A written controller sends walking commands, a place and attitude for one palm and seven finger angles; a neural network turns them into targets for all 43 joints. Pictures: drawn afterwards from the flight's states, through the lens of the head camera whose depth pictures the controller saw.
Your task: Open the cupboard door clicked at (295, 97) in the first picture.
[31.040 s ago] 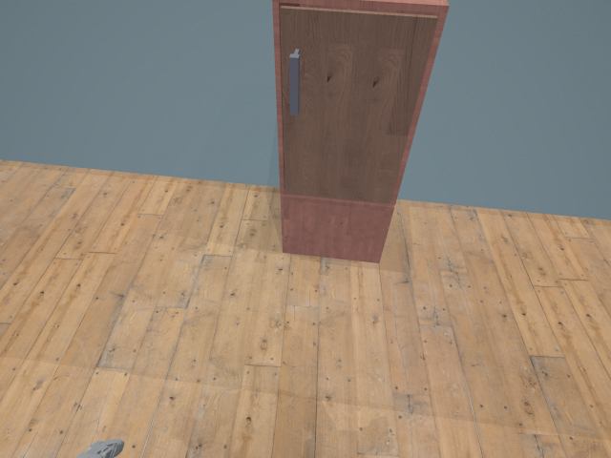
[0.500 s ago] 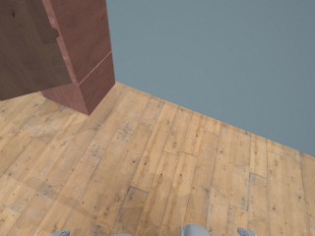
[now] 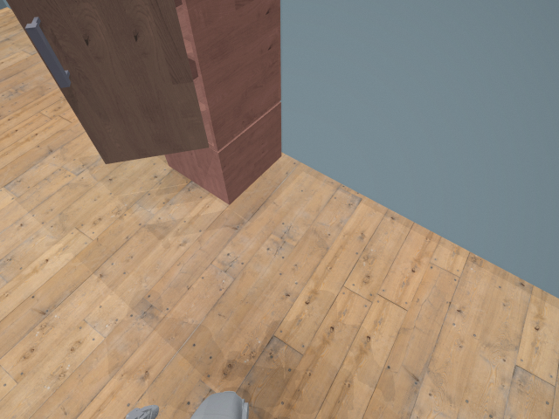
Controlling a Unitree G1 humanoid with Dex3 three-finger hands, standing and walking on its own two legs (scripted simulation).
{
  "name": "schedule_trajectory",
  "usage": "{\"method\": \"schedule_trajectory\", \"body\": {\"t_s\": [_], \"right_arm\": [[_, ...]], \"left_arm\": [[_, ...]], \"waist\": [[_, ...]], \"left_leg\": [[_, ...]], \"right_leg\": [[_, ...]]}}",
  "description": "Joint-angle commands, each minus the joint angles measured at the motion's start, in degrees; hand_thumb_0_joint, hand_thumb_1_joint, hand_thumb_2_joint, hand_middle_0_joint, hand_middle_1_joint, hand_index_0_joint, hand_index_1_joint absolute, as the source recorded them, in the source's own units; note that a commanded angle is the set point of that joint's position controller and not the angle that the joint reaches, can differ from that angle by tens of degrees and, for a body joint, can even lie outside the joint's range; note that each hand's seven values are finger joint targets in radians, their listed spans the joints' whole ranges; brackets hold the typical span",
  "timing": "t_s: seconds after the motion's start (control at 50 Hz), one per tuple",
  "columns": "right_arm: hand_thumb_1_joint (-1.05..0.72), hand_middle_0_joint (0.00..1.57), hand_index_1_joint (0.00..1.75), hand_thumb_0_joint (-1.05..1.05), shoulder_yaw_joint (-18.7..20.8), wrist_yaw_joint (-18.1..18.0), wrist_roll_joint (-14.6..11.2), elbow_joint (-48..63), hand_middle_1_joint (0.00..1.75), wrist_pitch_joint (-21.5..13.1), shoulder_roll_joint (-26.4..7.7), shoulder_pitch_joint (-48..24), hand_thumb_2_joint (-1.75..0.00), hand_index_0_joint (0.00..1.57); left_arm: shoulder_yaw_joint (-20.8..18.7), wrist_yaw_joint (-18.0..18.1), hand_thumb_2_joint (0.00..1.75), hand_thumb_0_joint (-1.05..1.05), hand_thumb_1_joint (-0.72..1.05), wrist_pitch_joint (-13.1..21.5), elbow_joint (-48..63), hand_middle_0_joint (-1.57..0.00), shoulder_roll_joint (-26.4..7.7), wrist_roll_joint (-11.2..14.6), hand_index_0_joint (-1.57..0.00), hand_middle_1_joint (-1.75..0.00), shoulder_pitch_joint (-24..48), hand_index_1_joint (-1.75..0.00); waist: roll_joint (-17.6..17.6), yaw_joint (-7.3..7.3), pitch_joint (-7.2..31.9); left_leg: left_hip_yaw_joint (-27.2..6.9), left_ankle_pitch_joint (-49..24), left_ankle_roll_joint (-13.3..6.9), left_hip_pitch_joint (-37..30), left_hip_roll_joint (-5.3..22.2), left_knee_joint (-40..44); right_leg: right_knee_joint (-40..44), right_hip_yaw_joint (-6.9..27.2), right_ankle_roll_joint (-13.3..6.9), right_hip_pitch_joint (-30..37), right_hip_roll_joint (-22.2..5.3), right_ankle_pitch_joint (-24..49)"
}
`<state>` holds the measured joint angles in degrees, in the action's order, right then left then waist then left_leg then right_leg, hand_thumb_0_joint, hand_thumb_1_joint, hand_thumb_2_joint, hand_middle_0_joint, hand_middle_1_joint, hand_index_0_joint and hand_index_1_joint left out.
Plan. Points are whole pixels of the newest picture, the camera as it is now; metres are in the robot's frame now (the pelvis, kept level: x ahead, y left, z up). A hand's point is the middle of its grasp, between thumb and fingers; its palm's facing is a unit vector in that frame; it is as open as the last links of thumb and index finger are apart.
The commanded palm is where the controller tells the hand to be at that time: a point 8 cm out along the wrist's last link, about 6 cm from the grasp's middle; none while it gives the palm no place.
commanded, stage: turn to face it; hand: left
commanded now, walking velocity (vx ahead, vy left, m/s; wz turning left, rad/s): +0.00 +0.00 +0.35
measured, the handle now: (51, 53) +0.92 +0.61 +0.02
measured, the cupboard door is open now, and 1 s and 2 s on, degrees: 50 50 50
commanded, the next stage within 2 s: take the last steps up to it in 0.24 s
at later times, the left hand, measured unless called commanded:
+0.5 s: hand out of the picture +0.04 +0.26 -0.17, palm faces +0.19 -0.96 -0.21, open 7.3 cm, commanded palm none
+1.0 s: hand out of the picture -0.01 +0.28 -0.20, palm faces +0.38 -0.91 -0.16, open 7.3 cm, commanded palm none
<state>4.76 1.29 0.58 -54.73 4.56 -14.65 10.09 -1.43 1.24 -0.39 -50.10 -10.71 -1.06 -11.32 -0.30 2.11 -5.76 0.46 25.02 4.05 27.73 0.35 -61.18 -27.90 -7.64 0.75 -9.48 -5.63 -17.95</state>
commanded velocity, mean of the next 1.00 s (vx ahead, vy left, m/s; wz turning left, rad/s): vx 0.20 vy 0.08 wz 0.18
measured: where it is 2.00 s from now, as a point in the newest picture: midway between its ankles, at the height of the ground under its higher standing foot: (214, 345)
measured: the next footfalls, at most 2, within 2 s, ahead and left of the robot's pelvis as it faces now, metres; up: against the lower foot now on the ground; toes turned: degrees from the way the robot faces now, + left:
left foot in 0.16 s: +0.05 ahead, +0.14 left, +0.00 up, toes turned +8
right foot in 0.60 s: +0.07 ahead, -0.08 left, +0.00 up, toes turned +6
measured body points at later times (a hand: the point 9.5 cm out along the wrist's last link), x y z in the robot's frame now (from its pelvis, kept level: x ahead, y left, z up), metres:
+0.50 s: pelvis +0.01 +0.05 +0.00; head +0.03 +0.07 +0.45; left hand +0.03 +0.31 -0.15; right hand +0.12 -0.17 -0.14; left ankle +0.01 +0.13 -0.74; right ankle +0.01 -0.11 -0.69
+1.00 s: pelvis +0.11 +0.14 -0.02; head +0.14 +0.17 +0.42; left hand -0.03 +0.33 -0.18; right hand +0.25 -0.09 -0.16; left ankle +0.15 +0.28 -0.75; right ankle +0.03 -0.08 -0.73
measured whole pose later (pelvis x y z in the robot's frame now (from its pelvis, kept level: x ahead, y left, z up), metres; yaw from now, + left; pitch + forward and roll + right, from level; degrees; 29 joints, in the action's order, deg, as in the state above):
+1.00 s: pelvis +0.11 +0.14 -0.02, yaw +18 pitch +1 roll +0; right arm 3.2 2.3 1.4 -56.9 -1.4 -12.9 11.2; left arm -2.8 -0.4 2.0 -62.6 -9.6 -1.5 -24.0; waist -2.2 -1.9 -4.1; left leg 5.4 9.4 -0.4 24.9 2.9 -34.3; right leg -33.2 -9.1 5.8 -2.8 -12.3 -26.2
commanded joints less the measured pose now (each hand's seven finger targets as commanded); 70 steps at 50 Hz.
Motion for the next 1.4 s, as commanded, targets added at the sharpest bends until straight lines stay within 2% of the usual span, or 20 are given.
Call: {"method": "schedule_trajectory", "body": {"t_s": [0.0,0.1,0.12,0.14,0.16,0.22,0.32,0.52,0.56,0.58,0.6,0.66,0.72,0.88,0.92,0.94,0.96,0.98,1.12,1.38], "right_arm": [[-0.90,0.20,0.30,0.00,-0.44,0.32,-0.01,5.64,0.30,-1.90,-1.32,-6.53,-0.90,0.20],[-0.90,0.20,0.30,0.00,-0.34,-0.23,0.09,3.85,0.30,-3.12,-3.18,-0.54,-0.90,0.20],[-0.90,0.20,0.30,0.00,0.57,-0.49,0.41,3.05,0.30,-3.79,-7.17,3.24,-0.90,0.20],[-0.90,0.20,0.30,0.00,2.02,-0.83,0.69,2.75,0.30,-4.09,-12.95,7.23,-0.90,0.20],[-0.90,0.20,0.30,0.00,1.89,-1.64,0.49,2.00,0.30,-3.46,-14.06,8.46,-0.90,0.20],[-0.90,0.20,0.30,0.00,0.43,-2.84,0.91,3.85,0.30,-3.79,-9.30,0.61,-0.90,0.20],[-0.90,0.20,0.30,0.00,-0.61,-3.10,0.58,3.33,0.30,-4.63,-7.25,0.62,-0.90,0.20],[-0.90,0.20,0.30,0.00,0.10,-1.98,0.75,1.54,0.30,-4.62,-6.77,2.61,-0.90,0.20],[-0.90,0.20,0.30,0.00,-0.36,-1.54,-0.03,2.27,0.30,-4.92,-2.60,1.13,-0.90,0.20],[-0.90,0.20,0.30,0.00,-0.93,-1.19,0.00,4.57,0.30,-5.06,-0.31,-1.38,-0.90,0.20],[-0.90,0.20,0.30,0.00,-0.16,-0.62,1.20,5.35,0.30,-4.72,-4.74,-4.83,-0.90,0.20],[-0.90,0.20,0.30,0.00,0.36,0.53,1.26,2.40,0.30,-3.65,-3.11,-1.27,-0.90,0.20],[-0.90,0.20,0.30,0.00,-0.04,1.10,0.88,1.23,0.30,-3.47,-0.89,0.65,-0.90,0.20],[-0.90,0.20,0.30,0.00,-1.44,1.93,0.35,2.42,0.30,-5.90,2.02,-3.47,-0.90,0.20],[-0.90,0.20,0.30,0.00,-1.08,1.18,0.81,-0.27,0.30,-6.80,0.08,5.05,-0.90,0.20],[-0.90,0.20,0.30,0.00,-0.03,0.52,1.03,-2.73,0.30,-7.07,-4.05,13.23,-0.90,0.20],[-0.90,0.20,0.30,0.00,1.97,-0.57,1.67,-4.43,0.30,-7.55,-11.65,21.98,-0.90,0.20],[-0.90,0.20,0.30,0.00,2.25,-1.75,1.12,-5.64,0.30,-6.97,-13.50,26.04,-0.90,0.20],[-0.90,0.20,0.30,0.00,-1.25,-2.62,0.89,-3.09,0.30,-9.03,-2.04,8.81,-0.90,0.20],[-0.90,0.20,0.30,0.00,-1.10,-2.07,1.40,-5.68,0.30,-8.41,-2.70,11.96,-0.90,0.20]], "left_arm": [[-3.75,0.75,0.90,0.00,0.90,1.10,1.85,-0.20,-12.74,-0.48,-0.20,-0.30,-5.36,-0.30],[-4.18,0.20,0.90,0.00,0.90,0.73,0.78,-0.20,-13.68,0.06,-0.20,-0.30,-4.00,-0.30],[-3.86,-0.04,0.90,0.00,0.90,0.53,1.64,-0.20,-11.57,0.56,-0.20,-0.30,-3.55,-0.30],[-2.54,-0.38,0.90,0.00,0.90,0.23,3.27,-0.20,-7.09,0.86,-0.20,-0.30,-2.69,-0.30],[-2.29,0.23,0.90,0.00,0.90,-0.78,3.68,-0.20,-7.53,0.65,-0.20,-0.30,-0.16,-0.30],[-2.90,-0.05,0.90,0.00,0.90,-1.66,0.97,-0.20,-7.98,0.12,-0.20,-0.30,0.71,-0.30],[-2.59,-0.65,0.90,0.00,0.90,-1.70,-1.79,-0.20,-6.41,0.04,-0.20,-0.30,-3.01,-0.30],[-2.74,-1.95,0.90,0.00,0.90,0.56,-1.88,-0.20,-5.02,-0.27,-0.20,-0.30,-3.74,-0.30],[-4.12,-1.23,0.90,0.00,0.90,1.62,-4.12,-0.20,-9.01,-0.92,-0.20,-0.30,-11.32,-0.30],[-5.25,-0.69,0.90,0.00,0.90,1.86,-4.70,-0.20,-14.05,-1.25,-0.20,-0.30,-15.25,-0.30],[-4.75,-0.28,0.90,0.00,0.90,1.99,-4.32,-0.20,-13.99,-0.37,-0.20,-0.30,-14.70,-0.30],[-3.53,-0.24,0.90,0.00,0.90,3.29,-3.25,-0.20,-8.79,-0.25,-0.20,-0.30,-5.66,-0.30],[-3.00,-0.44,0.90,0.00,0.90,4.47,-4.83,-0.20,-7.29,0.00,-0.20,-0.30,-7.09,-0.30],[-3.69,-0.57,0.90,0.00,0.90,4.22,-9.22,-0.20,-9.97,-1.00,-0.20,-0.30,-12.41,-0.30],[-3.72,-0.67,0.90,0.00,0.90,3.88,-9.51,-0.20,-9.98,-0.60,-0.20,-0.30,-11.03,-0.30],[-3.25,-1.04,0.90,0.00,0.90,3.70,-9.18,-0.20,-8.03,-0.48,-0.20,-0.30,-11.78,-0.30],[-2.67,-1.45,0.90,0.00,0.90,3.33,-7.84,-0.20,-4.28,0.36,-0.20,-0.30,-13.20,-0.30],[-2.08,-1.13,0.90,0.00,0.90,3.00,-5.38,-0.20,-3.24,0.28,-0.20,-0.30,-8.48,-0.30],[-2.11,-2.19,0.90,0.00,0.90,1.37,-7.29,-0.20,-1.10,-0.39,-0.20,-0.30,-6.63,-0.30],[-2.38,-2.58,0.90,0.00,0.90,2.20,-2.22,-0.20,-2.25,-0.47,-0.20,-0.30,1.95,-0.30]], "waist": [[-10.59,-4.51,6.23],[-10.50,-0.77,8.66],[-0.47,1.37,12.22],[17.37,3.08,14.39],[14.10,3.34,14.41],[12.76,0.30,7.15],[6.37,-1.88,8.76],[7.13,-3.25,5.46],[-5.48,-7.46,5.05],[-20.01,-9.83,3.14],[-12.57,-9.20,-1.18],[-11.44,-3.24,-4.71],[-10.20,-2.32,-3.30],[-11.60,-4.97,1.06],[-9.41,-0.46,4.52],[-0.18,2.59,10.12],[16.35,5.69,17.34],[19.14,6.95,18.83],[7.15,-2.49,2.40],[0.94,-2.24,1.90]], "left_leg": [[3.87,0.79,-0.21,0.06,-0.13,12.41],[5.45,-12.55,-2.48,-17.19,-1.72,33.26],[-1.01,-24.43,-4.74,-27.17,4.83,36.88],[-21.60,-45.13,-12.60,-33.08,20.73,38.81],[-22.28,-51.88,-17.80,-28.36,23.72,38.32],[-16.47,-34.05,-16.02,-17.95,17.19,41.70],[-11.16,-35.66,-14.05,-20.71,13.61,42.22],[-15.85,1.76,-13.19,-9.65,8.85,43.65],[-7.45,6.62,-8.27,7.33,0.80,28.09],[0.05,9.68,-4.69,17.71,-4.23,12.11],[-4.26,6.21,-4.49,18.16,-0.52,1.93],[-4.30,-7.60,-2.98,13.84,3.46,-4.13],[-1.00,-13.69,-1.39,11.60,3.90,-1.40],[6.66,-10.14,-2.93,-1.22,1.49,24.83],[9.30,-13.00,-4.02,-16.26,-1.39,32.40],[6.47,-12.60,-5.14,-29.08,1.18,33.09],[-15.91,-13.93,-10.50,-40.60,16.67,35.74],[-24.89,-13.73,-13.83,-40.44,22.08,44.15],[-5.53,-13.67,-12.86,-13.89,16.59,51.21],[0.35,-18.19,-12.77,-19.23,15.04,45.39]], "right_leg": [[3.53,5.58,-6.79,8.23,-13.01,40.15],[-6.03,1.92,-2.47,0.78,-11.46,34.61],[-14.59,-0.79,0.37,-6.79,-8.73,23.07],[-27.75,-1.42,4.18,-19.91,-0.95,-15.59],[-32.82,5.87,3.14,-19.14,-0.87,-21.21],[-36.62,8.34,2.57,-19.62,-1.10,-12.73],[-33.20,7.23,3.11,-18.29,0.70,-5.66],[-4.51,1.69,0.99,-1.40,4.88,-3.92],[9.81,12.42,-1.93,16.40,-4.83,-9.63],[19.17,33.75,-7.93,18.51,-21.25,-20.58],[23.36,38.02,-10.67,8.37,-25.47,-25.45],[22.70,22.87,-6.95,-0.59,-17.56,-15.88],[21.00,10.03,-5.04,1.15,-13.51,0.67],[11.74,2.29,-4.53,5.90,-13.50,16.53],[1.67,-0.68,-2.97,0.83,-11.16,21.41],[-11.48,-2.93,-1.40,-4.65,-8.30,18.76],[-28.24,-5.60,1.22,-18.62,0.25,-7.12],[-40.57,1.40,0.08,-24.48,2.65,-18.17],[-39.20,6.26,-0.77,-22.92,-3.24,0.72],[-5.67,1.63,-1.47,-10.02,1.58,5.77]]}}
